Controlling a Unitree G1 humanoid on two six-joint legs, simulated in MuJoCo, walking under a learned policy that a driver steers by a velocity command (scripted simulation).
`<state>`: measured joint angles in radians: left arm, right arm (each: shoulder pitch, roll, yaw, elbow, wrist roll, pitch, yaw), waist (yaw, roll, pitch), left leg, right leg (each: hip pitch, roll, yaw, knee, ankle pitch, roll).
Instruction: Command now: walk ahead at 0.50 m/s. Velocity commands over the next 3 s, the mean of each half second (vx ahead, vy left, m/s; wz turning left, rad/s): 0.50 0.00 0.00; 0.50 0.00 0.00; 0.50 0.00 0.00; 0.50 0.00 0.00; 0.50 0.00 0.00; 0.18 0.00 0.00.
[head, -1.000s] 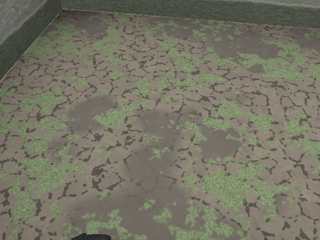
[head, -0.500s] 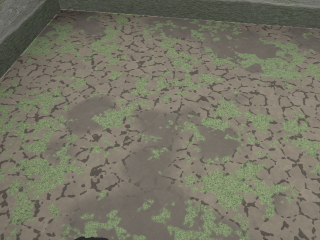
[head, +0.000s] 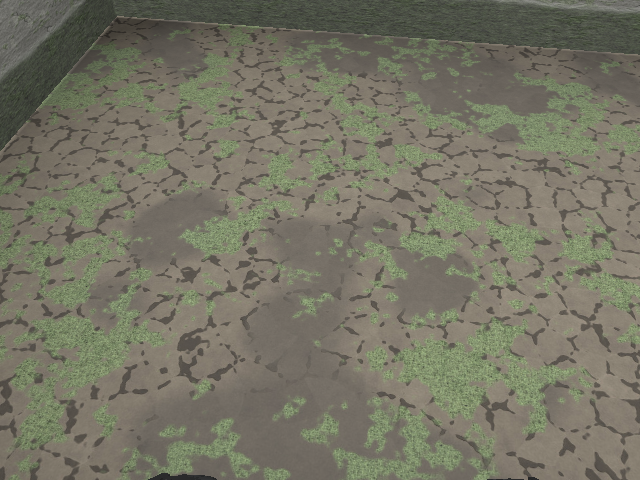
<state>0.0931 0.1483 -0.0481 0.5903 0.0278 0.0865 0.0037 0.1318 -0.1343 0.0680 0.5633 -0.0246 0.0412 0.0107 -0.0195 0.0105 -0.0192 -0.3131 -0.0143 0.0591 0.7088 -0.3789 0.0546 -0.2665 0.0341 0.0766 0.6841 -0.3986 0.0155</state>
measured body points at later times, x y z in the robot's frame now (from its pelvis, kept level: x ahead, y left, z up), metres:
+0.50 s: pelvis +0.00 +0.00 +0.00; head -0.01 +0.00 +0.45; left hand +0.21 +0.19 -0.08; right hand +0.20 -0.19 -0.07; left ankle +0.00 +0.08 -0.72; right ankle -0.02 -0.13 -0.72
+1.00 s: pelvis +0.00 +0.00 +0.00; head -0.01 +0.00 +0.45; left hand +0.21 +0.19 -0.08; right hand +0.19 -0.19 -0.07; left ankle +0.00 +0.08 -0.72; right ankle -0.02 -0.13 -0.72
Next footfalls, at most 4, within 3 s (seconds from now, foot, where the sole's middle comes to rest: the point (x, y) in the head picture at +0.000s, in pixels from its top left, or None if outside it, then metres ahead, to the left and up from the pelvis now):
none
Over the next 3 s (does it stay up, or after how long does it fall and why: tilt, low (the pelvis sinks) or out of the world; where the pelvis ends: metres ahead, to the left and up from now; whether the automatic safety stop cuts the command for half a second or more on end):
stays up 0.01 0.02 0.02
